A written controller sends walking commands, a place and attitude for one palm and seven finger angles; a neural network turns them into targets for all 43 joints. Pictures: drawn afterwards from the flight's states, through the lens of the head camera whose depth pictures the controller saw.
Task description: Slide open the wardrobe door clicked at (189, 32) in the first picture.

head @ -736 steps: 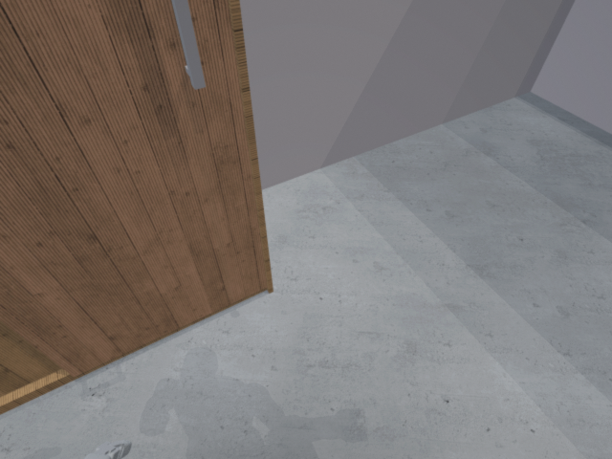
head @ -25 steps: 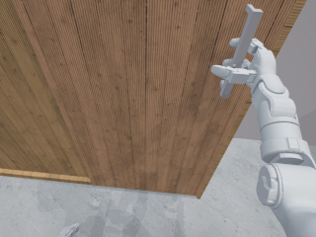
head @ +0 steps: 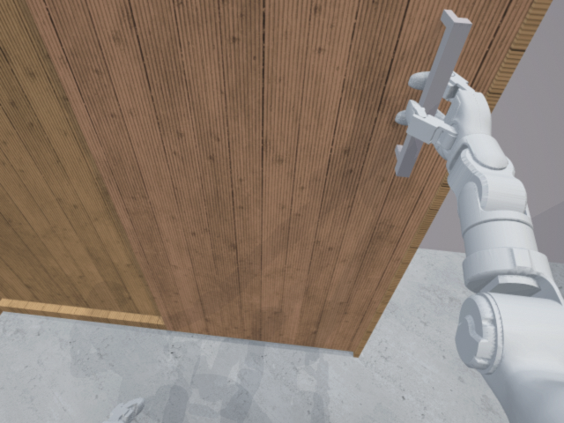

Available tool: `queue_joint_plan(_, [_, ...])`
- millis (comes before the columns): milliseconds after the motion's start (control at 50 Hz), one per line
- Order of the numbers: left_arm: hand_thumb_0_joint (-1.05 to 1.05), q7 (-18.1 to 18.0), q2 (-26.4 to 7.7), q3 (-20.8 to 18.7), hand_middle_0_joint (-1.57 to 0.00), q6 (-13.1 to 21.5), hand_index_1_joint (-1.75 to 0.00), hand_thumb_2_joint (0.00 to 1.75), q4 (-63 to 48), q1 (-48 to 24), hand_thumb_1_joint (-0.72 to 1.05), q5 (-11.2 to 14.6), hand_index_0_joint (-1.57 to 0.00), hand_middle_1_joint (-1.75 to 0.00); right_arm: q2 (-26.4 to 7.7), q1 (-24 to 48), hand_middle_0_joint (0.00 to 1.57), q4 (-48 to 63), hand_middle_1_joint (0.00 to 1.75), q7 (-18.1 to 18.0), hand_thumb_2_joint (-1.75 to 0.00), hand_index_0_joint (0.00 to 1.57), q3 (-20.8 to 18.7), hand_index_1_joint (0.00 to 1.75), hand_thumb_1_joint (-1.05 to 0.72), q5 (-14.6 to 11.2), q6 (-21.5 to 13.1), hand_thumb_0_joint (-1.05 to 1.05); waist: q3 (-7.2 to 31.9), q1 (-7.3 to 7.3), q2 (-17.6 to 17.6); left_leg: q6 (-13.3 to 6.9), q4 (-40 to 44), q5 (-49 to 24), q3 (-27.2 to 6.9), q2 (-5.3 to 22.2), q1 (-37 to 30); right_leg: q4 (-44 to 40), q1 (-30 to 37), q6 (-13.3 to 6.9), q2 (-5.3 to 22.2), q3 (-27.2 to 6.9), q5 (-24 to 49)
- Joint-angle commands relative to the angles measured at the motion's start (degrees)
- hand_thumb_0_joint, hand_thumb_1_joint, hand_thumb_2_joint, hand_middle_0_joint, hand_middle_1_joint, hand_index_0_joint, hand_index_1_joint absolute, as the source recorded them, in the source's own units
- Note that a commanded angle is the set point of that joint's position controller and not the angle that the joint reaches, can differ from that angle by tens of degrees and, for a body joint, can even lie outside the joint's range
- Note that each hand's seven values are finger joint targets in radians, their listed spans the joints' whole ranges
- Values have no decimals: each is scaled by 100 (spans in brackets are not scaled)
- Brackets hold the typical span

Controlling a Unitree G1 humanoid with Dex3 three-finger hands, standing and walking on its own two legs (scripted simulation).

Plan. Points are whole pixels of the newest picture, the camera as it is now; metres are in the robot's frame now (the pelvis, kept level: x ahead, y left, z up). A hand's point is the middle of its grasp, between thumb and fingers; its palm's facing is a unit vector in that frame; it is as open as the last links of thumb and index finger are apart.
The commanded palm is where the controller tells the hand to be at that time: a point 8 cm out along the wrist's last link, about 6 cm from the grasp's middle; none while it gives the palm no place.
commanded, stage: grip the handle and tug to test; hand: right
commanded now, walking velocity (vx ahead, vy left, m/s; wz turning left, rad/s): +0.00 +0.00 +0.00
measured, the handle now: (423, 101) +0.51 -0.13 +0.24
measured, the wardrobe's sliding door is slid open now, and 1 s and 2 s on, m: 0.00 0.00 0.02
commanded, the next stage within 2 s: tug the door sideways, standing still in 0.56 s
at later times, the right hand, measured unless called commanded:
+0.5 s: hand (415, 121) +0.46 -0.11 +0.24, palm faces -0.02 +1.00 +0.04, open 5.7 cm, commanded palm +0.41 -0.18 +0.24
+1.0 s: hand (412, 121) +0.46 -0.11 +0.24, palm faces +0.06 +1.00 -0.01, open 5.7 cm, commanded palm +0.43 -0.13 +0.24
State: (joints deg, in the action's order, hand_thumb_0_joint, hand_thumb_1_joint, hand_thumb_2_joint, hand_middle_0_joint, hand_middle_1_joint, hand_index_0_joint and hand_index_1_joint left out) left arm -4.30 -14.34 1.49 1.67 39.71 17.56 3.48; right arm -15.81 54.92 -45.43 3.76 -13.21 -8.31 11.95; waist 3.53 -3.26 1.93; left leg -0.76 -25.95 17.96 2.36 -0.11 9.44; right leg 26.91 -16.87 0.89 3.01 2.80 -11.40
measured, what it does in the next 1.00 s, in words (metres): stands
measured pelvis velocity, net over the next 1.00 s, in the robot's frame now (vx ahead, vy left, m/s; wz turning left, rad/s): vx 0.03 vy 0.01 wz -0.05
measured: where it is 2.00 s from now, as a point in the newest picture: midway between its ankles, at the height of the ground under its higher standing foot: outside the picture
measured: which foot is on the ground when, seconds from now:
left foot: down 0.00-1.00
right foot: down 0.00-1.00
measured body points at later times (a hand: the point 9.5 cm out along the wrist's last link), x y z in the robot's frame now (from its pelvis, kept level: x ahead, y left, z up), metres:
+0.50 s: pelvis +0.01 +0.00 +0.00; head +0.00 +0.02 +0.45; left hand +0.10 +0.26 -0.11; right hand +0.45 -0.17 +0.24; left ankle -0.05 +0.11 -0.74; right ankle +0.03 -0.13 -0.74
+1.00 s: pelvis +0.03 +0.01 +0.00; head +0.02 +0.03 +0.45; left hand +0.21 +0.24 -0.10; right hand +0.45 -0.16 +0.25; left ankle -0.05 +0.11 -0.74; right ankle +0.03 -0.13 -0.74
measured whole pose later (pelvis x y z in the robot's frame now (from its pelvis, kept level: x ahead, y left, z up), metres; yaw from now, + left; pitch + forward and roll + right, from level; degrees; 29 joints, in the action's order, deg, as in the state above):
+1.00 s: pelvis +0.03 +0.01 +0.00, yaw -3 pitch +2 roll -1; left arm -3.3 -13.7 1.0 -1.1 38.2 10.6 2.9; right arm -9.8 48.1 -25.9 -2.3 -8.3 -8.4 23.0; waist 3.9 0.7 2.0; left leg -1.3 -25.7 20.5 4.4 0.6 6.5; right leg 26.6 -15.0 1.5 1.8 0.4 -13.3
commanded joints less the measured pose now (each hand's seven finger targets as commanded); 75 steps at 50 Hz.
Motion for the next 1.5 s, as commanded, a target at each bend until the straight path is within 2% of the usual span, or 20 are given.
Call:
queue_joint_plan(0, [0, -82, -784, -293, -20, 249, -30, 90, -712, -224, 90, -18, -20, -30, -1425, 3159, 45, 1134, 140, -117, -90, 45, -304, 140, -90, -14, -380, 0, 1545, 63, -424, 26, 385, -2212, -74, -99, 303, -48, 1292, -406, -294, -126, 1226])
queue_joint_plan(140, [0, -88, -795, -293, -20, 240, -30, 90, -731, -196, 90, -19, -20, -30, -1542, 2998, 45, 997, 140, -78, -90, 45, -406, 140, -90, -24, -448, 0, 1477, 98, -506, 26, 390, -2227, -82, -94, 244, -72, 1199, -400, -289, -117, 1194])
queue_joint_plan(200, [0, -69, -778, -299, -20, 249, -30, 90, -841, -270, 90, -11, -20, -30, -1519, 2873, 45, 1390, 140, -68, -90, 45, -424, 140, -90, -37, -511, 0, 1738, 176, -349, 7, 353, -2385, -83, -90, 71, -70, 1328, -400, -297, -98, 1365])
queue_joint_plan(280, [0, -41, -786, -301, -20, 224, -30, 90, -937, -384, 90, 6, -20, -30, -1619, 2383, 45, 1651, 140, -56, -90, 45, -567, 140, -90, -75, -438, 0, 1723, 276, -407, 10, 362, -2487, -73, -96, -92, -115, 1303, -401, -281, -74, 1427])
queue_joint_plan(360, [0, -26, -778, -308, -20, 189, -30, 90, -1068, -531, 90, 22, -20, -30, -1522, 1850, 45, 2086, 140, -37, -90, 45, -566, 140, -90, -129, -282, 0, 1739, 363, -528, 16, 373, -2628, -45, -113, -256, -125, 1348, -409, -280, -36, 1553])
queue_joint_plan(380, [0, -23, -776, -286, -20, 169, -30, 90, -1096, -586, 90, 27, -20, -30, -1613, 1862, 45, 2333, 140, -41, -90, 45, -613, 140, -90, -130, -233, 0, 1797, 385, -327, 5, 350, -2703, -63, -99, -301, -147, 1380, -400, -280, -39, 1610])
queue_joint_plan(440, [0, -4, -742, -298, -20, 131, -30, 90, -1142, -695, 90, 36, -20, -30, -1333, 1673, 45, 2786, 140, -49, -90, 45, -433, 140, -90, -136, -24, 0, 1853, 363, -293, 1, 330, -2899, -33, -123, -280, -117, 1575, -384, -265, -29, 1856])
queue_joint_plan(500, [0, 43, -714, -287, -20, 92, -30, 90, -1253, -845, 90, 32, -20, -30, -1209, 1181, 45, 3444, 140, -78, -90, 45, -436, 140, -90, -183, 160, 0, 2021, 464, -195, -9, 257, -3357, -16, -113, -510, -84, 1687, -387, -278, -13, 2270])
queue_joint_plan(560, [0, 64, -707, -285, -20, 17, -30, 90, -1300, -968, 90, 27, -20, -30, -1086, 756, 45, 3805, 140, -82, -90, 45, -396, 140, -90, -234, 392, 0, 2030, 489, -351, 20, 229, -3805, 2, -107, -654, -28, 1745, -395, -291, 27, 2590])
queue_joint_plan(640, [0, 64, -688, -264, -20, -74, -30, 90, -1340, -1113, 90, 22, -20, -30, -1191, 466, 45, 4280, 140, -82, -90, 45, -550, 140, -90, -263, 678, 0, 2072, 540, -344, 34, 147, -4212, 10, -85, -758, -21, 1757, -383, -299, 25, 2832])
queue_joint_plan(700, [0, 2, -695, -265, -20, -112, -30, 90, -1092, -1012, 90, 19, -20, -30, -796, 1679, 45, 3842, 140, -133, -90, 45, 23, 140, -90, -195, 844, 0, 1728, 201, -296, 50, 232, -4019, -3, -115, -275, 72, 1841, -409, -314, 16, 2744])
queue_joint_plan(740, [0, 0, -663, -286, -20, -80, -30, 90, -1004, -932, 90, -4, -20, -30, -412, 1954, 45, 3685, 140, -219, -90, 45, 260, 140, -90, -171, 925, 0, 1764, 125, -180, 37, 210, -3944, 3, -131, -63, 160, 1949, -405, -323, -24, 2792])
queue_joint_plan(840, [0, 19, -590, -303, -20, -59, -30, 90, -885, -902, 90, -56, -20, -30, 181, 2453, 45, 3661, 140, -333, -90, 45, 684, 140, -90, -161, 819, 0, 2128, 36, -106, 21, 68, -4077, 32, -130, 45, 316, 2232, -424, -370, -110, 3138])
queue_joint_plan(880, [0, 33, -580, -295, -20, -51, -30, 90, -848, -901, 90, -69, -20, -30, 383, 2460, 45, 3508, 140, -314, -90, 45, 858, 140, -90, -180, 726, 0, 2077, 15, -380, 30, 51, -4077, 64, -126, -15, 309, 2151, -441, -377, -148, 3064])
queue_joint_plan(940, [0, 54, -543, -283, -20, -22, -30, 90, -831, -924, 90, -74, -20, -30, 620, 2759, 45, 3482, 140, -299, -90, 45, 1104, 140, -90, -140, 576, 0, 2098, -47, -163, -5, 40, -3819, 62, -131, 185, 319, 2320, -417, -367, -218, 2992])
queue_joint_plan(1140, [0, 140, -490, -255, -20, 198, -30, 90, -728, -925, 90, -72, -20, -30, 1312, 3291, 45, 3101, 140, -250, -90, 45, 1702, 140, -90, -222, 340, 0, 2120, -140, -156, -32, -12, -3390, 112, -161, 516, 389, 2366, -380, -367, -365, 2643])
queue_joint_plan(1200, [0, 177, -480, -266, -20, 287, -30, 90, -663, -894, 90, -69, -20, -30, 1481, 3476, 45, 2975, 140, -286, -90, 45, 1878, 140, -90, -214, 242, 0, 2161, -161, -135, -53, -35, -3193, 137, -176, 611, 409, 2398, -355, -356, -428, 2571])
queue_joint_plan(1360, [0, 201, -529, -278, -20, 500, -30, 90, -481, -713, 90, -91, -20, -30, 1504, 3675, 45, 2471, 140, -378, -90, 45, 1790, 140, -90, -303, 47, 0, 2114, -136, -184, -68, 9, -2724, 166, -196, 720, 325, 2278, -302, -351, -486, 2154])
queue_joint_plan(1420, [0, 213, -492, -262, -20, 585, -30, 90, -440, -688, 90, -85, -20, -30, 1622, 3929, 45, 2425, 140, -430, -90, 45, 1889, 140, -90, -267, -52, 0, 2104, -188, 8, -84, 3, -2524, 161, -205, 889, 314, 2340, -269, -335, -511, 2032])
queue_joint_plan(1480, [0, 219, -504, -266, -20, 643, -30, 90, -407, -654, 90, -89, -20, -30, 1638, 3927, 45, 2275, 140, -493, -90, 45, 1859, 140, -90, -305, -118, 0, 2099, -173, -167, -74, 18, -2468, 157, -206, 842, 289, 2227, -275, -342, -515, 1917])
